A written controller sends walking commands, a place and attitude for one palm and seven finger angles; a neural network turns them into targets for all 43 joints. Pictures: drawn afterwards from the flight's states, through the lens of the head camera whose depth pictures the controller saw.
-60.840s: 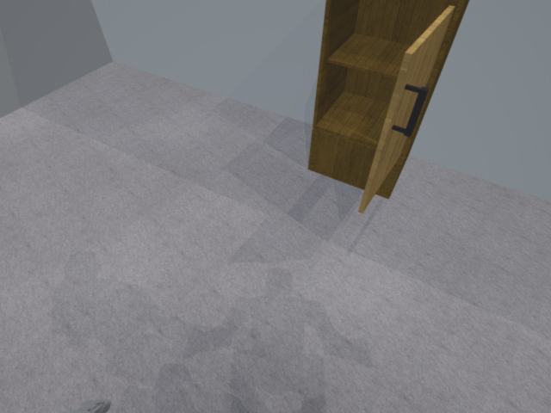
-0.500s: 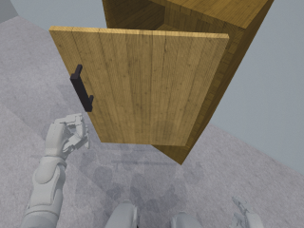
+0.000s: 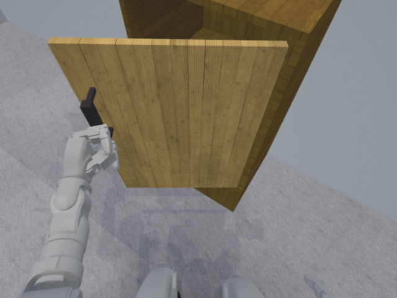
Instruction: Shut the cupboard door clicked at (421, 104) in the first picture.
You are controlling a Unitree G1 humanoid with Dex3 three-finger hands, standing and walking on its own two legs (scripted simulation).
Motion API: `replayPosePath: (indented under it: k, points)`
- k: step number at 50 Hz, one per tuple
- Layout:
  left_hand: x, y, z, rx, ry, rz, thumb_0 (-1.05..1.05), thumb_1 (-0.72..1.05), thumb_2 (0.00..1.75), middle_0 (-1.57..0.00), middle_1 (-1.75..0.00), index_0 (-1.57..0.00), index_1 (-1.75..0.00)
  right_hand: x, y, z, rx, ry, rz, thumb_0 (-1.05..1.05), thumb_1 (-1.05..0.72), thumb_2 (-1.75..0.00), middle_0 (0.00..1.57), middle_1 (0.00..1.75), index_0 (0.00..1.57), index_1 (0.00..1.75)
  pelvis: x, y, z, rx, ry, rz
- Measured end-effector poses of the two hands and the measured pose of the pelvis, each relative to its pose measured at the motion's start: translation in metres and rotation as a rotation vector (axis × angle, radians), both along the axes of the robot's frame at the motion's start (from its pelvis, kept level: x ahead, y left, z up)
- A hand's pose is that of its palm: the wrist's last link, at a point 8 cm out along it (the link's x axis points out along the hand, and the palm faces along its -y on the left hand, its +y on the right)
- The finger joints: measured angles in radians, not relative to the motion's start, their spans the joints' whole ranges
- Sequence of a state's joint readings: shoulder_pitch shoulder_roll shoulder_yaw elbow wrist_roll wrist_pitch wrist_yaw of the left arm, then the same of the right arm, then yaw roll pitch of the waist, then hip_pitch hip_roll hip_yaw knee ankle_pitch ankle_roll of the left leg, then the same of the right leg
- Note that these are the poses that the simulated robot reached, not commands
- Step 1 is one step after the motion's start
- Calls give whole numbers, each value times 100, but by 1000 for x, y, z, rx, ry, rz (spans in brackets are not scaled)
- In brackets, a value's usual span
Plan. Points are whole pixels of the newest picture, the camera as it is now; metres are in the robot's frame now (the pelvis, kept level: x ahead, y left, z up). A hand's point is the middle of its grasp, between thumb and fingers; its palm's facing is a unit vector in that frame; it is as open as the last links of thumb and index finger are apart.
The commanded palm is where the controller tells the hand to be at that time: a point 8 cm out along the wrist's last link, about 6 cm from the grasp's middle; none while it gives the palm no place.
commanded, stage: bring the fist close to the handle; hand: left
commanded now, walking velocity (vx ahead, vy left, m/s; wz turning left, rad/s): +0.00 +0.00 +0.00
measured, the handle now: (100, 120) +0.47 +0.23 +0.05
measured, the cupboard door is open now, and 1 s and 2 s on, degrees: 34 25 12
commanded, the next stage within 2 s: push the door shut along its arc in 0.22 s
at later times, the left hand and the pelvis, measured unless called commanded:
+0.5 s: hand (113, 151) +0.39 +0.19 +0.05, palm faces +0.00 -1.00 -0.03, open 3.1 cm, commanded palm +0.38 +0.24 +0.05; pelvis -0.01 -0.01 +0.00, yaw +1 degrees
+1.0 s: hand (120, 125) +0.46 +0.18 +0.05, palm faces -0.13 -0.99 -0.02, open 3.2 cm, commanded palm +0.46 +0.22 +0.05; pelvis -0.01 +0.00 -0.02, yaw +0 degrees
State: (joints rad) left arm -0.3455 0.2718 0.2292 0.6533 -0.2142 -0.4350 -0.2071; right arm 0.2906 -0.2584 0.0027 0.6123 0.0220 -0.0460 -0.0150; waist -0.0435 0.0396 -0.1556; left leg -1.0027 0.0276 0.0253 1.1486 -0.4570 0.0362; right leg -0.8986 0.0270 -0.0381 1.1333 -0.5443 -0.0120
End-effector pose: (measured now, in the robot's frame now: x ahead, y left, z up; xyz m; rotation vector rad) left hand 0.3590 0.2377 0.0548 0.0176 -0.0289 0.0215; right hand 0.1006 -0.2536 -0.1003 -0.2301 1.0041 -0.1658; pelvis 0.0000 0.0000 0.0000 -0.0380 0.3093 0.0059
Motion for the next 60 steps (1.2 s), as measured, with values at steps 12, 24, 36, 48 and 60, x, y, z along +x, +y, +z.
replayPosePath:
  k: [12, 24, 36, 48, 60]
  points:
    - [-3, 5, -7, 7, -1, 25, 2, 90, 90, -131, -150, -130, -150, 0, -5, -2, -19, 10, 9, 1, -90, -90, 20, 30, 20, 30, -4, -4, -3, -1, -2, 8]
    - [11, 4, -6, 7, 19, -14, 2, 90, 90, -131, -150, -130, -150, 6, -5, -2, -20, -3, 12, 1, -91, -90, 20, 30, 20, 30, -5, -5, -4, -3, 4, 11]
    - [43, 8, -2, 10, 29, -74, 2, 90, 90, -132, -150, -130, -150, -20, -10, -13, -33, 75, -16, 1, -91, -90, 20, 30, 20, 30, -7, -4, -11, -11, 30, 13]
    - [79, 6, -3, 9, 43, -139, 2, 90, 90, -131, -150, -131, -150, -57, -14, -20, -61, 177, -60, 1, -91, -90, 20, 30, 20, 30, -11, 0, -20, -28, 73, 16]
    - [120, -12, -5, 2, 59, -204, 2, 90, 90, -130, -150, -130, -150, -86, -12, -22, -72, 235, -107, 1, -91, -90, 20, 30, 20, 30, -12, 4, -27, -39, 117, 1]
